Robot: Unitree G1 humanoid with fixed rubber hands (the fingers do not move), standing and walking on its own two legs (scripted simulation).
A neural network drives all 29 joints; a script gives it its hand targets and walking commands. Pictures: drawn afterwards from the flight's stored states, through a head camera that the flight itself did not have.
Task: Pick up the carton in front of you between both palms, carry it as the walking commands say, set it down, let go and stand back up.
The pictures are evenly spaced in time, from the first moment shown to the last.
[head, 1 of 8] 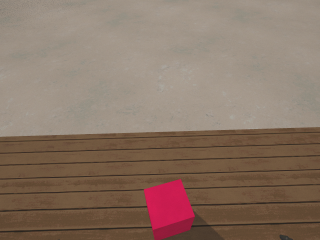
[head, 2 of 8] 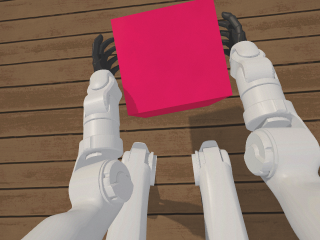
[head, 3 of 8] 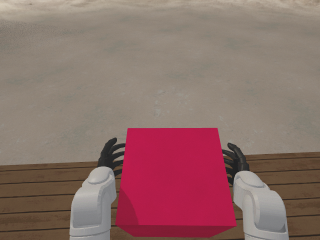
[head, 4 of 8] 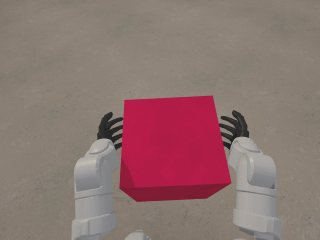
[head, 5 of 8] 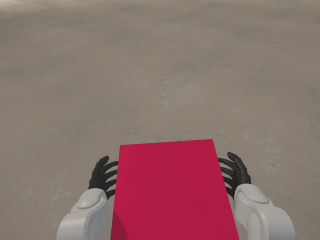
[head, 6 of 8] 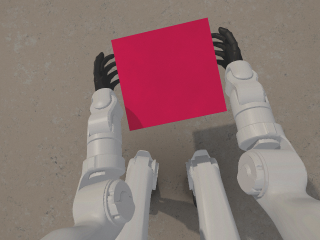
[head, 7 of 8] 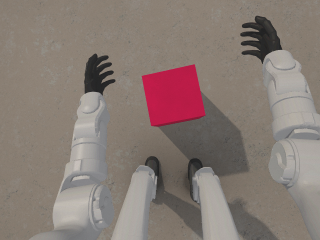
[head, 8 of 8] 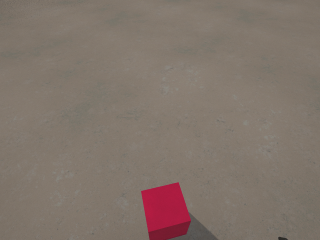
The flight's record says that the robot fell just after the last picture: no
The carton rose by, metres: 0.68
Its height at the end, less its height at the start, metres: -0.13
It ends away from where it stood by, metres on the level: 2.57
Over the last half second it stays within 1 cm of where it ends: yes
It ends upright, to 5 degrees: yes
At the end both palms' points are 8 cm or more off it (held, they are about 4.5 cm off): yes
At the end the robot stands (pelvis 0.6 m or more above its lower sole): yes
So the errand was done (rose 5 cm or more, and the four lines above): yes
